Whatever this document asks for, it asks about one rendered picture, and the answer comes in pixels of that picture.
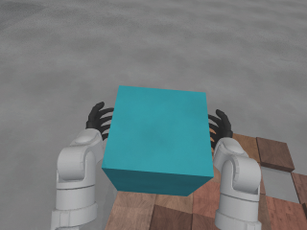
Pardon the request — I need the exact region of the left robot forearm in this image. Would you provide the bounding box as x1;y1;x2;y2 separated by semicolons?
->
50;128;105;230

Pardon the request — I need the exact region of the carton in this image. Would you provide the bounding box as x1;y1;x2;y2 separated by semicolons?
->
101;85;214;196

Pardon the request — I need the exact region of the robot left hand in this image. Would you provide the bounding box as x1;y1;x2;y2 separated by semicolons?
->
85;102;114;141

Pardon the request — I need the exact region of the right robot forearm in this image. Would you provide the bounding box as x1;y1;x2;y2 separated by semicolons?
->
212;137;262;230

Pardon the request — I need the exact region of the robot right hand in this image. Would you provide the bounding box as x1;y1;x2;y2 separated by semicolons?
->
207;109;233;150

